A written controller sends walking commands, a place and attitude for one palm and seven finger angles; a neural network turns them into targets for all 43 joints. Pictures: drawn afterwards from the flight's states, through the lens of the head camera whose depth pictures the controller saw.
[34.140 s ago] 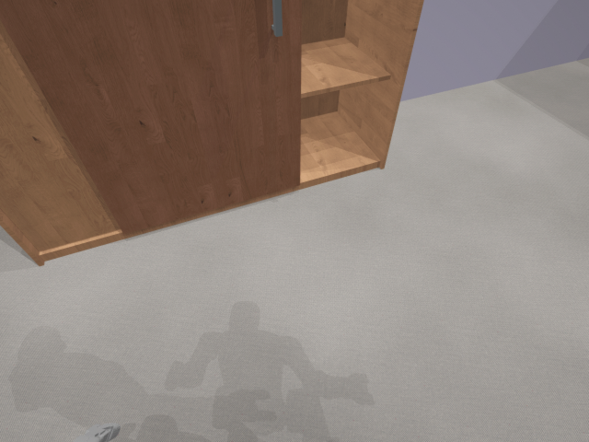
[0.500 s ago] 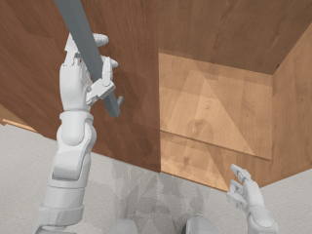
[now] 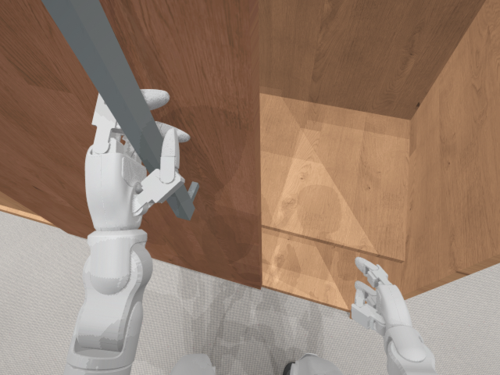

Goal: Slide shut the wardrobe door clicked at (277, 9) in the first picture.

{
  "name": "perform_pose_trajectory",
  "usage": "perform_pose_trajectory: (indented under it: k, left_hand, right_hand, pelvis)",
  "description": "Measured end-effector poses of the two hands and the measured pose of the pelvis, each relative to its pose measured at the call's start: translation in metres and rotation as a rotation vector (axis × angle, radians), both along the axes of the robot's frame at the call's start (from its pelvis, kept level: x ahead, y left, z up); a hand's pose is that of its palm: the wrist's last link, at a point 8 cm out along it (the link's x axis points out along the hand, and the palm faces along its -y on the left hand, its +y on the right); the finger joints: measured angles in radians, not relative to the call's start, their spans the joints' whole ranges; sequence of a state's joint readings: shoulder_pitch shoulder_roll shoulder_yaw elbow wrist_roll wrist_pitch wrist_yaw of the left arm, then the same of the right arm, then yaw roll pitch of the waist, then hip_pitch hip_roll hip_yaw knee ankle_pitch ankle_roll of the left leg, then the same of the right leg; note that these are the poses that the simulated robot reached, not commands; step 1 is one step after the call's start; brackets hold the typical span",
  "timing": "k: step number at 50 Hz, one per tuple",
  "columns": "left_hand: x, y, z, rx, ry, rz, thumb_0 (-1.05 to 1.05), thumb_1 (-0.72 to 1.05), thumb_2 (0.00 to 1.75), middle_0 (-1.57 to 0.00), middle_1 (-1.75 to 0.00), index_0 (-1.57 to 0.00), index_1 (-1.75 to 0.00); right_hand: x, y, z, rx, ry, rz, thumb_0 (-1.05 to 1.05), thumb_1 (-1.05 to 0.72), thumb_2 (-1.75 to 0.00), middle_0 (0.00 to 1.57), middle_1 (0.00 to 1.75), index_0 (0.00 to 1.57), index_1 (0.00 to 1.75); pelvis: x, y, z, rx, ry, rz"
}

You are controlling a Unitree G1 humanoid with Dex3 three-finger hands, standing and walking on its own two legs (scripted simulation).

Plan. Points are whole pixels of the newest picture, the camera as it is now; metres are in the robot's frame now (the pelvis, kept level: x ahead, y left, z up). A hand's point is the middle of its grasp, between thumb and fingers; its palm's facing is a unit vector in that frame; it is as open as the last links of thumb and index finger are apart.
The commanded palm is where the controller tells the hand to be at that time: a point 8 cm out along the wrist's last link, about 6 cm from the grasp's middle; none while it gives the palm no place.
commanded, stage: step sideways, sliding the door along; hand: left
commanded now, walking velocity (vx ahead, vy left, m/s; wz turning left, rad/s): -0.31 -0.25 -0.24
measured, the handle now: (158, 134) +0.35 +0.15 +0.19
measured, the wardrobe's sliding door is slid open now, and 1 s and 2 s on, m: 0.33 0.15 0.00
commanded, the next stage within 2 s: none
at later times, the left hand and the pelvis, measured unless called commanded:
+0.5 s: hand (264, 203) +0.28 +0.02 +0.18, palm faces -0.10 -0.99 -0.08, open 6.8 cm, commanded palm +0.26 +0.04 +0.19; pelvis -0.03 -0.04 +0.00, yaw -5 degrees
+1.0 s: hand (346, 218) +0.27 -0.05 +0.19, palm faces -0.01 -1.00 -0.07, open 6.3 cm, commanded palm +0.24 -0.06 +0.19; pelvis -0.10 -0.13 +0.00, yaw -10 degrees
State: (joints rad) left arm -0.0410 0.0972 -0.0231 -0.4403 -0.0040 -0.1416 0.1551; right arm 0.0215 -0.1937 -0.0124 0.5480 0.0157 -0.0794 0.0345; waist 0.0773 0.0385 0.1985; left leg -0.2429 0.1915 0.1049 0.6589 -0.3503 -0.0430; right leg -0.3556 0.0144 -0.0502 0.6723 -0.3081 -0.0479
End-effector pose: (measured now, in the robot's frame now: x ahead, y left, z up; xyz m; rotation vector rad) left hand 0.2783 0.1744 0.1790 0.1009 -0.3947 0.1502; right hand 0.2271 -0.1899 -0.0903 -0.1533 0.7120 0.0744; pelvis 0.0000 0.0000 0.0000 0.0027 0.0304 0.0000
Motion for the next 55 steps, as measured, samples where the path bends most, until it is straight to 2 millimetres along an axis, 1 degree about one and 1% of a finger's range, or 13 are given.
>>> perform_pose_trajectory:
  k: [6,12,16,22,24,28,31,36,39,42,47,51,55]
  left_hand:
    - [-0.002,-0.023,-0.001,-0.036,-0.005,-0.115,-0.02,0.75,0.8,-0.46,-1.41,-0.18,-1.27]
    - [-0.005,-0.051,-0.002,-0.029,-0.031,-0.141,-0.03,0.75,0.8,-0.45,-1.4,-0.16,-1.26]
    - [-0.008,-0.067,-0.001,-0.053,-0.014,-0.186,-0.01,0.75,0.79,-0.41,-1.4,-0.19,-1.26]
    - [-0.011,-0.084,0.0,-0.011,0.007,-0.271,0.0,0.73,0.76,-0.38,-1.4,-0.17,-1.25]
    - [-0.012,-0.091,0.001,0.006,0.008,-0.27,-0.01,0.73,0.76,-0.39,-1.39,-0.16,-1.27]
    - [-0.014,-0.106,0.0,0.029,-0.014,-0.243,-0.04,0.73,0.79,-0.42,-1.39,-0.13,-1.27]
    - [-0.016,-0.118,0.001,-0.002,0.008,-0.231,-0.03,0.75,0.81,-0.41,-1.39,-0.13,-1.29]
    - [-0.018,-0.133,0.001,-0.043,0.022,-0.276,0.0,0.76,0.82,-0.42,-1.39,-0.14,-1.33]
    - [-0.019,-0.14,0.002,-0.024,0.033,-0.284,0.0,0.76,0.81,-0.42,-1.39,-0.14,-1.34]
    - [-0.021,-0.149,0.005,-0.004,0.052,-0.266,0.01,0.78,0.83,-0.42,-1.39,-0.16,-1.36]
    - [-0.024,-0.165,0.004,0.004,0.042,-0.192,-0.01,0.77,0.84,-0.43,-1.39,-0.15,-1.36]
    - [-0.027,-0.177,0.006,-0.015,0.082,-0.165,0.0,0.76,0.84,-0.44,-1.39,-0.18,-1.36]
    - [-0.029,-0.186,0.007,-0.028,0.089,-0.184,0.01,0.76,0.83,-0.45,-1.4,-0.19,-1.37]
  right_hand:
    - [-0.005,-0.013,0.012,-0.033,-0.02,-0.014,0.01,-0.91,-0.9,0.2,0.3,0.2,0.29]
    - [-0.007,-0.022,0.003,0.004,-0.016,-0.009,0.01,-0.91,-0.9,0.2,0.3,0.2,0.29]
    - [-0.017,-0.032,0.008,-0.021,-0.024,-0.063,0.01,-0.91,-0.9,0.2,0.3,0.2,0.29]
    - [-0.047,-0.051,0.017,-0.032,-0.008,-0.122,0.01,-0.91,-0.9,0.2,0.3,0.2,0.29]
    - [-0.057,-0.058,0.014,-0.015,0.006,-0.125,0.01,-0.91,-0.9,0.2,0.3,0.2,0.29]
    - [-0.07,-0.075,-0.001,0.014,0.023,-0.145,0.01,-0.9,-0.9,0.2,0.3,0.2,0.29]
    - [-0.083,-0.09,-0.002,0.0,0.039,-0.19,0.01,-0.91,-0.9,0.2,0.3,0.2,0.29]
    - [-0.118,-0.117,0.01,-0.056,0.028,-0.28,0.01,-0.91,-0.9,0.2,0.3,0.2,0.29]
    - [-0.141,-0.131,0.014,-0.063,0.065,-0.297,0.01,-0.91,-0.9,0.2,0.3,0.2,0.29]
    - [-0.158,-0.142,0.011,-0.053,0.1,-0.281,0.01,-0.91,-0.9,0.2,0.3,0.2,0.29]
    - [-0.172,-0.162,-0.005,-0.025,0.119,-0.277,0.01,-0.91,-0.9,0.2,0.3,0.2,0.29]
    - [-0.188,-0.177,0.003,-0.049,0.13,-0.302,0.01,-0.91,-0.9,0.2,0.3,0.2,0.29]
    - [-0.201,-0.191,0.013,-0.073,0.101,-0.322,0.01,-0.91,-0.9,0.2,0.3,0.2,0.29]
  pelvis:
    - [-0.004,-0.001,0.002,-0.018,0.006,-0.012]
    - [-0.004,-0.02,-0.008,-0.019,-0.016,-0.015]
    - [-0.01,-0.018,-0.003,0.001,0.006,-0.046]
    - [-0.022,-0.025,0.005,-0.033,-0.015,-0.078]
    - [-0.024,-0.032,0.003,-0.046,-0.032,-0.09]
    - [-0.031,-0.055,-0.01,-0.032,-0.049,-0.094]
    - [-0.042,-0.061,-0.006,-0.001,-0.035,-0.114]
    - [-0.059,-0.065,-0.002,0.007,-0.021,-0.151]
    - [-0.067,-0.075,0.003,-0.011,-0.038,-0.162]
    - [-0.075,-0.088,0.006,-0.045,-0.049,-0.172]
    - [-0.091,-0.118,-0.004,-0.047,-0.062,-0.173]
    - [-0.1,-0.127,0.005,-0.007,-0.05,-0.185]
    - [-0.108,-0.135,0.006,-0.005,-0.056,-0.192]
